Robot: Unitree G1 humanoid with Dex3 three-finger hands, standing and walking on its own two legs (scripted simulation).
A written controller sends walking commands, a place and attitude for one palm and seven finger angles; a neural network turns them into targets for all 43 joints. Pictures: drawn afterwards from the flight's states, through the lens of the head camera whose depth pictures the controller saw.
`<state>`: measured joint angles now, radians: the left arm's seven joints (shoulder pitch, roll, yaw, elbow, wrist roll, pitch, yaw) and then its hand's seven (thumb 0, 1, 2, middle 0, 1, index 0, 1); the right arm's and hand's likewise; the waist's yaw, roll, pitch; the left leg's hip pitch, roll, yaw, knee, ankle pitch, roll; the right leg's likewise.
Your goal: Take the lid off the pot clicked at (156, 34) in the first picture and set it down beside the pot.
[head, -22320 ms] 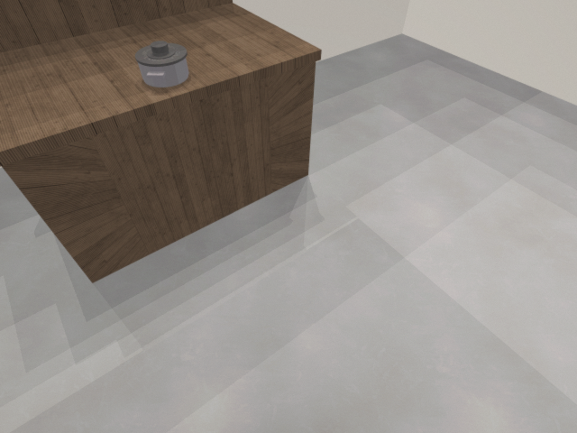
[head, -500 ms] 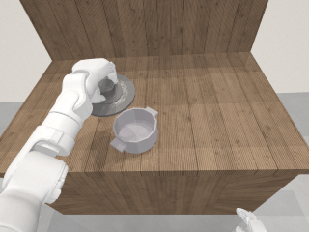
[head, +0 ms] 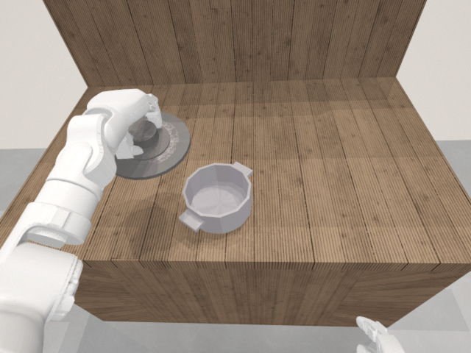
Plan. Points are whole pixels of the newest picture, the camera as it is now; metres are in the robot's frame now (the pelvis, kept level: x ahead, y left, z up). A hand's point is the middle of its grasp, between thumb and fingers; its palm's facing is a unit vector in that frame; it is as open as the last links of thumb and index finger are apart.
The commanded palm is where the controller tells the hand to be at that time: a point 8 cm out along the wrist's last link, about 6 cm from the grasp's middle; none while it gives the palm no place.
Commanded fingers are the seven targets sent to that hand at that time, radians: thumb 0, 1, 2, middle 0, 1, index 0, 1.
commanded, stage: move the lid sideways beside the pot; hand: left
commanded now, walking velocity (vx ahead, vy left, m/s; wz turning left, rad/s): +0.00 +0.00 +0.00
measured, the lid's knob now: (143, 134) +0.46 +0.18 +0.14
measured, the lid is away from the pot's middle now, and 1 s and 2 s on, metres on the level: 0.12 0.24 0.22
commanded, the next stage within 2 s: lower the lid onto the table in 1.00 s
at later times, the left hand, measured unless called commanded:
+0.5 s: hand (90, 142) +0.42 +0.26 +0.16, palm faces -0.29 -0.03 -0.96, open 8.8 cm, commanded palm +0.42 +0.26 +0.23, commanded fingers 0.00 0.47 1.14 -1.00 -1.11 -0.78 -1.00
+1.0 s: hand (68, 141) +0.43 +0.30 +0.15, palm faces -0.34 -0.03 -0.94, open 8.8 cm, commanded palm +0.43 +0.30 +0.23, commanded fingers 0.00 0.47 1.14 -1.00 -1.11 -0.78 -1.00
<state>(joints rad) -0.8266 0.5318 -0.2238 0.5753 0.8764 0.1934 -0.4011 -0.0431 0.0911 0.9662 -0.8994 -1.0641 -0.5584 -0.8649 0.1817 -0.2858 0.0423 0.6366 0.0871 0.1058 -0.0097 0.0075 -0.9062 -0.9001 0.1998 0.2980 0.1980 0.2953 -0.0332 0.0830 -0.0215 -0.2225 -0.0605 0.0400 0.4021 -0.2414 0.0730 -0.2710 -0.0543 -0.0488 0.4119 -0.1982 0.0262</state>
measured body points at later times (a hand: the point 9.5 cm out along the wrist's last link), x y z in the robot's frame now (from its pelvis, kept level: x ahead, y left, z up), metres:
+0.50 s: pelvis -0.01 +0.01 +0.00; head +0.03 -0.01 +0.45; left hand +0.43 +0.25 +0.21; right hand +0.11 -0.26 -0.12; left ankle -0.02 +0.07 -0.74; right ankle +0.00 -0.14 -0.74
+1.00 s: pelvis +0.00 +0.01 +0.00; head +0.05 +0.00 +0.45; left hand +0.45 +0.30 +0.20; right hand +0.10 -0.26 -0.13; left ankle -0.02 +0.07 -0.74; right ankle +0.00 -0.14 -0.74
